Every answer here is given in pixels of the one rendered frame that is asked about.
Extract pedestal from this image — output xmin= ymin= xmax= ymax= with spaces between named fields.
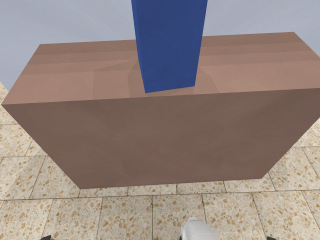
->
xmin=1 ymin=32 xmax=320 ymax=190

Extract carton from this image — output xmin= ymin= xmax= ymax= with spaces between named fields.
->
xmin=131 ymin=0 xmax=208 ymax=93

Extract robot right shin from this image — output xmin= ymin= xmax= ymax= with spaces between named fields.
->
xmin=187 ymin=217 xmax=197 ymax=221

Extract right robot thigh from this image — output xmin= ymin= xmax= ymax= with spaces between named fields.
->
xmin=181 ymin=220 xmax=220 ymax=240

